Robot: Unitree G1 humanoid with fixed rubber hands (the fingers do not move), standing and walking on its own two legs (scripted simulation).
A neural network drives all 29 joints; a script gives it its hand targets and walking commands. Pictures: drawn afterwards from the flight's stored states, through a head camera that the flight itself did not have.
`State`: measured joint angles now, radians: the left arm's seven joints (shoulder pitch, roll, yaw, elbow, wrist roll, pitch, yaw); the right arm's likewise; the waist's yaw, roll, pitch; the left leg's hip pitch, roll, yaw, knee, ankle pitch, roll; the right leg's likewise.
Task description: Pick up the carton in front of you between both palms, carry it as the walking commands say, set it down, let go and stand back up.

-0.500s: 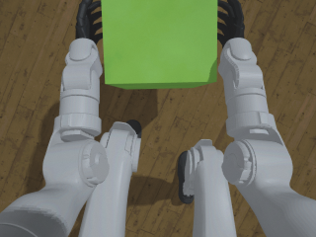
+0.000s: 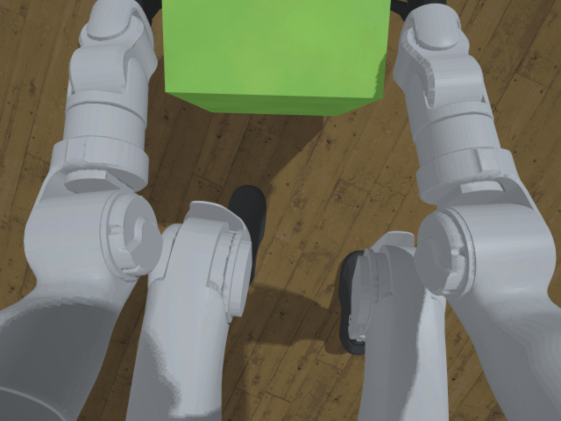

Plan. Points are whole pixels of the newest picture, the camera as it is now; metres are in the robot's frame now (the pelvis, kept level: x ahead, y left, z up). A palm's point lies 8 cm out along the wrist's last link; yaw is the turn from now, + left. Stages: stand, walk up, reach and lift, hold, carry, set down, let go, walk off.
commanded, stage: set down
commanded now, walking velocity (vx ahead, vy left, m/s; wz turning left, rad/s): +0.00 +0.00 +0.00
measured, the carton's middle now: (276, 25) +0.53 +0.12 -0.23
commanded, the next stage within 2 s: none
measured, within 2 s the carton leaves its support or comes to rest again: rests again in 0.86 s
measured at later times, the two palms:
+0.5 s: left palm (134, 15) +0.50 +0.27 -0.17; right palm (411, 19) +0.55 -0.03 -0.19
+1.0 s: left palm (134, 35) +0.48 +0.28 -0.19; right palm (412, 26) +0.55 -0.04 -0.20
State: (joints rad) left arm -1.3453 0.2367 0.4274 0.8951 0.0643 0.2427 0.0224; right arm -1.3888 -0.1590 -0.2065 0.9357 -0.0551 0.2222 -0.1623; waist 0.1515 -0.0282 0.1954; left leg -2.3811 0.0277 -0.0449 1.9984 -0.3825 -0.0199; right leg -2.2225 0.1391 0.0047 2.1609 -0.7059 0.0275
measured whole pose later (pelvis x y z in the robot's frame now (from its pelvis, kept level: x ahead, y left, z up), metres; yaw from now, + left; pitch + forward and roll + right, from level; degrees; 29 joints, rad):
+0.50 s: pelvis +0.00 -0.01 -0.01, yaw +0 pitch +42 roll +0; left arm -1.38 0.31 0.49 1.02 0.08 0.18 -0.05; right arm -1.46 -0.15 -0.19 1.01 -0.09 0.21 -0.11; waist 0.15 -0.03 0.26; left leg -2.38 0.05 -0.05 2.03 -0.39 -0.03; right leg -2.24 0.17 0.01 2.20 -0.69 0.02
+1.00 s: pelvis -0.01 +0.00 -0.01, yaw +1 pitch +37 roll +1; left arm -1.44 0.36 0.45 1.18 -0.01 0.07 -0.02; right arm -1.51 -0.21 -0.16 1.05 -0.12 0.13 -0.07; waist 0.12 0.02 0.41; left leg -2.32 0.04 -0.01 2.04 -0.37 -0.01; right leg -2.17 0.15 0.04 2.23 -0.70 0.05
